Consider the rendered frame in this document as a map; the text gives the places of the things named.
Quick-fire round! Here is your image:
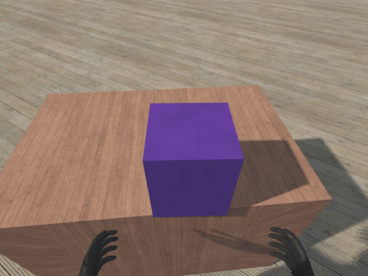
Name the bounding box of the pedestal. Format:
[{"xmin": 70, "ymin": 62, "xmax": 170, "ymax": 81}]
[{"xmin": 0, "ymin": 85, "xmax": 332, "ymax": 276}]

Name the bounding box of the robot right hand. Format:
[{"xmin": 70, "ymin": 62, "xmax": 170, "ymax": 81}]
[{"xmin": 268, "ymin": 227, "xmax": 315, "ymax": 276}]

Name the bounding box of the robot left hand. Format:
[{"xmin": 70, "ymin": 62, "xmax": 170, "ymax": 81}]
[{"xmin": 78, "ymin": 230, "xmax": 118, "ymax": 276}]

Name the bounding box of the carton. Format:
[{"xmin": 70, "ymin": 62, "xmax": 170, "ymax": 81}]
[{"xmin": 143, "ymin": 102, "xmax": 244, "ymax": 217}]

